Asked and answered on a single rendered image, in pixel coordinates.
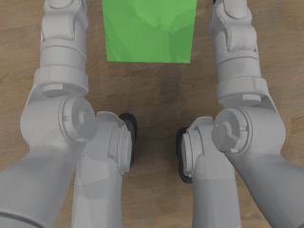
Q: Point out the carton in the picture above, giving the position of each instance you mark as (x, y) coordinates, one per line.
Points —
(149, 31)

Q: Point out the robot left upper arm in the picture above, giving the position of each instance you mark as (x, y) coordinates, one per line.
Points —
(33, 190)

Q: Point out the robot right forearm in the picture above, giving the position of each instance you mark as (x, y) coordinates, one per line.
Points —
(236, 57)

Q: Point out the robot left foot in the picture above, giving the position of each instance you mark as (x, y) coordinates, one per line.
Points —
(131, 125)

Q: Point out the robot right upper arm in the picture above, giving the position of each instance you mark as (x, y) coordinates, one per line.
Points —
(251, 138)

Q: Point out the robot left forearm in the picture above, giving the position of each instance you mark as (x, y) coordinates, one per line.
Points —
(62, 69)

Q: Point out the robot left shin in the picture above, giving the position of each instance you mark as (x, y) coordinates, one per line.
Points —
(105, 116)

